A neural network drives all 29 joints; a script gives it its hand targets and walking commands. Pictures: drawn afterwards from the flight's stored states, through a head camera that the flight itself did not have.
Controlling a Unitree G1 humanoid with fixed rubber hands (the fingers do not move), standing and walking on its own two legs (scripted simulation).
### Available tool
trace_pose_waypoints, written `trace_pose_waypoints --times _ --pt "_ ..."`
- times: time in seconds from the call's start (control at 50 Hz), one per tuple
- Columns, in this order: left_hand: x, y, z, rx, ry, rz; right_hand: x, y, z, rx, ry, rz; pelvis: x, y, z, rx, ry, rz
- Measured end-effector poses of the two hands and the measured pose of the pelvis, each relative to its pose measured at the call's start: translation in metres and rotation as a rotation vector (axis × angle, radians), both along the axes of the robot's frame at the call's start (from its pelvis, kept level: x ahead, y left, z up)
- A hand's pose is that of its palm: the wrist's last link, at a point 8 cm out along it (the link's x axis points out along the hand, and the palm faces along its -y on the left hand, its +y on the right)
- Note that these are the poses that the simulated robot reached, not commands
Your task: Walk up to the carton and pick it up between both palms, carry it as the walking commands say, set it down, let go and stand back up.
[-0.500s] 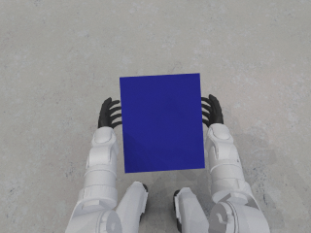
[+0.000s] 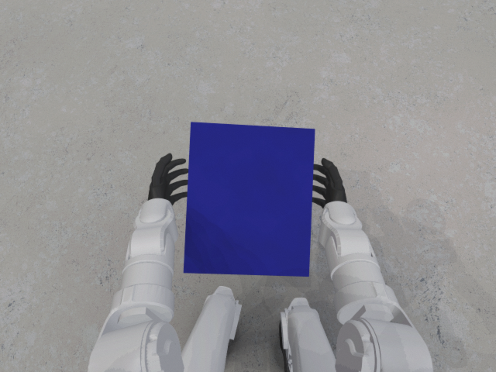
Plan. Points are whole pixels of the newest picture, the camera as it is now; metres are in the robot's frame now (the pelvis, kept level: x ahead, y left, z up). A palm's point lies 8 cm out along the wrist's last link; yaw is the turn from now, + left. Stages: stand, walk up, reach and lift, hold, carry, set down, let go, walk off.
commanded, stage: set down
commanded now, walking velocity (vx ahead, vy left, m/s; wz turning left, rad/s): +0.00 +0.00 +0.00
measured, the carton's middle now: (246, 197) +0.42 +0.06 -0.17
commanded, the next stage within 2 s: none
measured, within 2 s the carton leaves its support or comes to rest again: neither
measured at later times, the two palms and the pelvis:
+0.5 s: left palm (176, 205) +0.38 +0.20 -0.16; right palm (321, 201) +0.42 -0.09 -0.17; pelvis -0.04 +0.01 -0.09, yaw +0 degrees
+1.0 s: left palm (191, 206) +0.41 +0.19 -0.26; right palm (313, 201) +0.45 -0.09 -0.27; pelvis -0.05 +0.01 -0.16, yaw -1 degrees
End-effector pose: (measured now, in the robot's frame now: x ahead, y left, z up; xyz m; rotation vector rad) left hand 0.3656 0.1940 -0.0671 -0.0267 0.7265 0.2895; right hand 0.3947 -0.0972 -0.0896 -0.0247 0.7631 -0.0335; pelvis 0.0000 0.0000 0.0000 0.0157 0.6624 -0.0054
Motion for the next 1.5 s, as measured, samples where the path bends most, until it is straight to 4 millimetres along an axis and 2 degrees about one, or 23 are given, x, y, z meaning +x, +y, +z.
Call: trace_pose_waypoints --times 0.12,0.28,0.52,0.6,0.86,0.94,1.04,1.18,1.38,1.5 --pt "0.007 -0.003 -0.033 -0.010 -0.032 0.006 0.006 -0.001 -0.031 -0.009 -0.019 -0.039 -0.011 0.004 -0.022 -0.005 0.052 0.005" --pt "0.013 -0.014 -0.074 -0.033 -0.071 0.001 0.019 -0.012 -0.057 -0.043 -0.067 -0.050 -0.027 0.006 -0.061 -0.005 0.069 -0.009" --pt "0.018 0.003 -0.092 0.019 -0.034 0.016 0.028 0.007 -0.082 -0.030 -0.037 -0.005 -0.041 0.005 -0.091 -0.003 0.067 -0.001" --pt "0.022 0.006 -0.105 0.001 -0.036 0.023 0.034 0.009 -0.093 -0.040 -0.037 -0.004 -0.045 0.005 -0.100 -0.002 0.075 0.007" --pt "0.039 -0.006 -0.179 -0.008 -0.022 -0.011 0.052 -0.003 -0.158 -0.069 -0.030 -0.025 -0.051 0.007 -0.141 -0.016 0.132 -0.005" --pt "0.040 -0.005 -0.188 0.015 -0.032 0.030 0.054 0.001 -0.170 -0.047 -0.041 -0.021 -0.052 0.008 -0.150 -0.016 0.124 -0.007" --pt "0.045 0.001 -0.190 0.055 -0.028 0.080 0.057 0.010 -0.179 -0.028 -0.038 -0.008 -0.055 0.008 -0.162 -0.008 0.131 -0.007" --pt "0.054 0.006 -0.206 0.009 -0.028 0.003 0.060 0.009 -0.192 -0.063 -0.037 0.007 -0.061 0.007 -0.178 -0.006 0.142 0.001" --pt "0.059 -0.003 -0.264 -0.016 0.006 -0.051 0.069 -0.003 -0.245 -0.071 -0.002 -0.007 -0.068 0.009 -0.205 -0.012 0.137 -0.009" --pt "0.070 -0.002 -0.289 -0.003 -0.029 -0.028 0.083 0.000 -0.274 -0.048 -0.034 -0.004 -0.072 0.008 -0.214 -0.002 0.046 -0.014"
